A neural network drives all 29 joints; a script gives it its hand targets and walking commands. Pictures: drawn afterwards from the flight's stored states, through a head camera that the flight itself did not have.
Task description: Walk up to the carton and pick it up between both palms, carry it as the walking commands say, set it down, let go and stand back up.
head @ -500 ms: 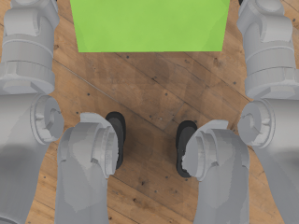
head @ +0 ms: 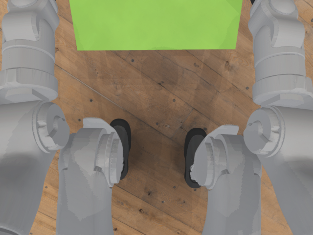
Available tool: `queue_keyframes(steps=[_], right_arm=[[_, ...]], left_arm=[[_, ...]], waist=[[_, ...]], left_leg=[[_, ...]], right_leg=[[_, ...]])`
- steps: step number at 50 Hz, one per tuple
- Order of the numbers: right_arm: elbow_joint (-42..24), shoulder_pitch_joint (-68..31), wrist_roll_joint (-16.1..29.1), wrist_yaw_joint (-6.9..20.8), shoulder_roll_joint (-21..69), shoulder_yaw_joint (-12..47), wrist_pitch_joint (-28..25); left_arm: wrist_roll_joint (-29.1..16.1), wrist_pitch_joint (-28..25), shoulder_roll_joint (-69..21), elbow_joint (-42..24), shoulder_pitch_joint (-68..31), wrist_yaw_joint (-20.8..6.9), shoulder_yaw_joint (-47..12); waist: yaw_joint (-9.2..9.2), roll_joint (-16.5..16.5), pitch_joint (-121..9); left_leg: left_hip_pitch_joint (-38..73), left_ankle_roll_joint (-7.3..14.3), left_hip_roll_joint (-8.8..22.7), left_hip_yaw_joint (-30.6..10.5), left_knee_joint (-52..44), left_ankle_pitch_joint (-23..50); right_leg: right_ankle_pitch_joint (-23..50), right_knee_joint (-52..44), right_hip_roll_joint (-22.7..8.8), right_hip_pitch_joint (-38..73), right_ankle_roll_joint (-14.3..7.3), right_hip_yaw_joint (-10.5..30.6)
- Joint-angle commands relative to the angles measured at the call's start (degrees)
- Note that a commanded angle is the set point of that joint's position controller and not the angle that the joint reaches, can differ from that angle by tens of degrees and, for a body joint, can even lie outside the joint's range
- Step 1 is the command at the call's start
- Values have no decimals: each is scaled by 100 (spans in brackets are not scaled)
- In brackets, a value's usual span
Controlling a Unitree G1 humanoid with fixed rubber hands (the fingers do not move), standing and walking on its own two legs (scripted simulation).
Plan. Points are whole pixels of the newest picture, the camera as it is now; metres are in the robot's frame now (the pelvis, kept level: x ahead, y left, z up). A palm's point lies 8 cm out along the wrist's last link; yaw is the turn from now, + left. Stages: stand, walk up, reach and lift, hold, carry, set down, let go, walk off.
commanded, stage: set down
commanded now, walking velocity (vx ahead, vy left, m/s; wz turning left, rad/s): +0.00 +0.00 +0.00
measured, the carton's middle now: out of the picture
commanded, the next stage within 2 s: none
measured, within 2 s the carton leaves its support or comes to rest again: rests again in 0.82 s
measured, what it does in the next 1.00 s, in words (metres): stands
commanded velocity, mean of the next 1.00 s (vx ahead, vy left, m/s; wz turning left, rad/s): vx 0.00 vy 0.00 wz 0.00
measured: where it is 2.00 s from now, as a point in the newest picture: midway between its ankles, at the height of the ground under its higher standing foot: (156, 163)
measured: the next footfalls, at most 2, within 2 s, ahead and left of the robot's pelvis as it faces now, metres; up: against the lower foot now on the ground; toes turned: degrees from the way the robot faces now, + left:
none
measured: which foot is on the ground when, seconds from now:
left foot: down 0.00-1.00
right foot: down 0.00-1.00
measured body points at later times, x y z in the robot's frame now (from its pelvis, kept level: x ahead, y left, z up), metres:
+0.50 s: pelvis +0.01 +0.00 +0.00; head +0.39 +0.01 +0.24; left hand +0.56 +0.23 -0.17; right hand +0.58 -0.15 -0.17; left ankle +0.11 +0.13 -0.33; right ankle +0.09 -0.13 -0.33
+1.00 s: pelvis -0.01 +0.00 +0.00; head +0.37 +0.01 +0.23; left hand +0.53 +0.24 -0.19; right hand +0.55 -0.17 -0.19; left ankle +0.11 +0.13 -0.33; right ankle +0.09 -0.13 -0.33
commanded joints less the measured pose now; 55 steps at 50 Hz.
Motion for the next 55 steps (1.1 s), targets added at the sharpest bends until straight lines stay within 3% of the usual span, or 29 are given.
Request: queue_keyframes(steps=[1, 21, 27, 32, 36, 40, 44, 49, 55], right_arm=[[400, -1470, 175, 1318, 4523, 1947, 362], [548, -1051, -75, 1338, 4306, 1758, 332], [584, -965, -103, 1227, 3826, 1630, 236], [685, -866, -109, 929, 2869, 1444, 46], [858, -633, 2, 478, 1465, 1252, -226], [774, -470, 421, -146, -437, 1143, -603], [87, -1404, 999, -495, -1144, 1289, -847], [408, -1843, 1344, -556, -1550, 1531, -786], [993, -1901, 1467, -403, -1648, 1705, -707]], left_arm=[[-272, 230, -4516, 67, -1819, -1431, -1967], [-65, 230, -4317, 336, -1292, -1417, -1811], [-14, 142, -3830, 392, -1160, -1291, -1670], [35, -41, -2861, 530, -1004, -982, -1406], [-26, -342, -1491, 778, -699, -508, -1120], [-328, -793, 371, 834, -491, 199, -863], [-813, -1099, 1157, 264, -1460, 605, -959], [-1182, -1062, 1517, 590, -1935, 707, -1131], [-1272, -989, 1590, 1331, -1900, 560, -1163]], waist=[[79, -165, -5043], [38, -188, -4719], [41, -191, -4824], [44, -192, -4971], [26, -168, -5148], [25, -59, -5586], [147, 104, -6634], [145, 9, -6606], [152, -125, -5868]], left_leg=[[2727, 50, -382, 502, -911, 1686], [2649, 12, -386, 458, -881, 1766], [2750, -32, -372, 467, -858, 1840], [2926, -82, -339, 492, -840, 1850], [3201, -106, -293, 484, -821, 1896], [3640, -101, -220, 380, -799, 2248], [4060, -79, -170, 295, -682, 2886], [4057, -38, -54, 323, -753, 2202], [3685, -9, 79, 301, -836, 1586]], right_leg=[[1704, -1040, 276, 2503, -201, -553], [1801, -1018, 273, 2388, -159, -559], [1873, -997, 244, 2511, -123, -577], [1891, -999, 188, 2743, -78, -591], [1915, -1007, 121, 2972, -24, -595], [2163, -980, 60, 3175, 24, -579], [2689, -820, 54, 3560, 2, -424], [2057, -901, -90, 3535, -22, -405], [1429, -1027, -236, 3107, -48, -418]])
